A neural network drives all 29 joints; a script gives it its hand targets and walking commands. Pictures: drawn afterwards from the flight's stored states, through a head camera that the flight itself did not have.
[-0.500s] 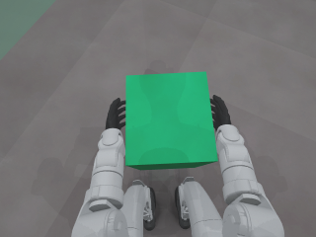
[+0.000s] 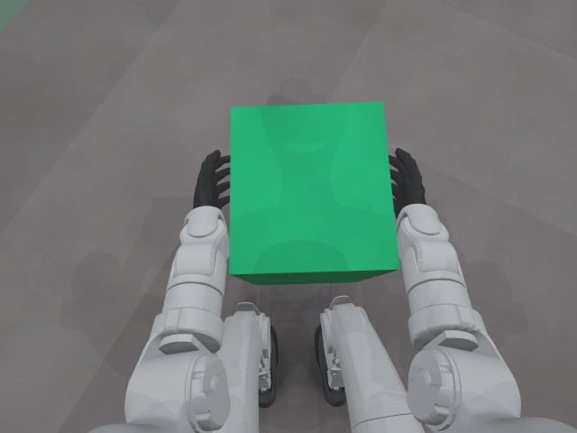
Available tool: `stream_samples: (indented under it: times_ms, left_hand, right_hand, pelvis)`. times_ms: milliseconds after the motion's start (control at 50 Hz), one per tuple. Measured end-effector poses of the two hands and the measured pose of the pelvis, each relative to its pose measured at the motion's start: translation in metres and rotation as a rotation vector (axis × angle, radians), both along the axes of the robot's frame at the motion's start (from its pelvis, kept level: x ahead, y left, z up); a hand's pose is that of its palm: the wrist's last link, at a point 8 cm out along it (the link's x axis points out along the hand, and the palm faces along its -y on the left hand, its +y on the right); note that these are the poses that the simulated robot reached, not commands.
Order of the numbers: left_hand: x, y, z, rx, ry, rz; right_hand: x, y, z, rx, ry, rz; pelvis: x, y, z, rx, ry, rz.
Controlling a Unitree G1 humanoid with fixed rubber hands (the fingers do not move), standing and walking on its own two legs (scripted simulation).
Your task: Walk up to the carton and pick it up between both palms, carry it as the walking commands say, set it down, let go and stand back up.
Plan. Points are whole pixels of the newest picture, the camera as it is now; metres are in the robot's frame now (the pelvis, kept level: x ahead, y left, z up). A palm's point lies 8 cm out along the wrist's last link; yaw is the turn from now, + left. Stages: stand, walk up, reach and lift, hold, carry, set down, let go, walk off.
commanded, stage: set down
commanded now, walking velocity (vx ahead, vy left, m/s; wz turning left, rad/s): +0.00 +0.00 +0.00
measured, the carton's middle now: (306, 213) +0.41 -0.04 -0.14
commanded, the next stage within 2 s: none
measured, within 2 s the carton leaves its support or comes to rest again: neither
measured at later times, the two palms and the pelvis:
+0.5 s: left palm (217, 206) +0.44 +0.11 -0.17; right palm (385, 204) +0.42 -0.17 -0.16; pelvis -0.02 +0.00 -0.09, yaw -1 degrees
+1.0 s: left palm (227, 203) +0.47 +0.11 -0.25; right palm (372, 203) +0.44 -0.18 -0.25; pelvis -0.03 +0.00 -0.15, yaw -1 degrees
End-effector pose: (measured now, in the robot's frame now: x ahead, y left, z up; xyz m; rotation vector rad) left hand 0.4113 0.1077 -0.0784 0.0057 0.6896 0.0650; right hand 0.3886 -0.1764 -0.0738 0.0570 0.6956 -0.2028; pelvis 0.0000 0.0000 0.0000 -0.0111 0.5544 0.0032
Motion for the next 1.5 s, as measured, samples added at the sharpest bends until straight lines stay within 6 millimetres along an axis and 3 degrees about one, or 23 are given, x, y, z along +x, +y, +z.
stream_samples:
  times_ms: [260,820,1500]
  left_hand:
    - [0.013,0.006,-0.048,-0.004,-0.017,0.015]
    - [0.048,0.001,-0.143,-0.019,-0.011,0.006]
    - [0.085,-0.009,-0.27,0.001,0.014,0.0]
  right_hand:
    - [0.017,0.007,-0.048,-0.004,-0.013,-0.003]
    - [0.044,0.002,-0.142,-0.023,-0.007,-0.009]
    - [0.082,-0.006,-0.271,-0.026,0.026,0.006]
  pelvis:
    - [-0.009,-0.008,-0.046,-0.009,0.046,0.005]
    - [-0.033,0.004,-0.133,-0.015,0.094,-0.013]
    - [-0.031,-0.008,-0.21,0.005,0.099,-0.021]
